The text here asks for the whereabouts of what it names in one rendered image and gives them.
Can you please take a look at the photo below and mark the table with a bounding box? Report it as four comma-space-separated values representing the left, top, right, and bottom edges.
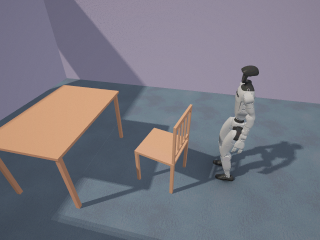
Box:
0, 85, 123, 209

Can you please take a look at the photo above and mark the robot left hand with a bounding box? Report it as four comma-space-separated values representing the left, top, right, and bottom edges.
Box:
231, 140, 245, 154

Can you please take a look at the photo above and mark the robot left forearm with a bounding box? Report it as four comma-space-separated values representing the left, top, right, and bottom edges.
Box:
238, 117, 254, 142

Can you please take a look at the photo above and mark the left robot upper arm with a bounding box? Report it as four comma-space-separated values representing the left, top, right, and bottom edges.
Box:
243, 92, 256, 121

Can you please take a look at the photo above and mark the chair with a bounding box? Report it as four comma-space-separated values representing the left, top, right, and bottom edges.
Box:
134, 104, 193, 194

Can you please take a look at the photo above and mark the right robot thigh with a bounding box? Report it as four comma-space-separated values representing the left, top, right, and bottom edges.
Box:
219, 117, 234, 146

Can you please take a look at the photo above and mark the humanoid robot head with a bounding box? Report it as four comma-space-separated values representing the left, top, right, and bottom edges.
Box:
241, 65, 259, 92

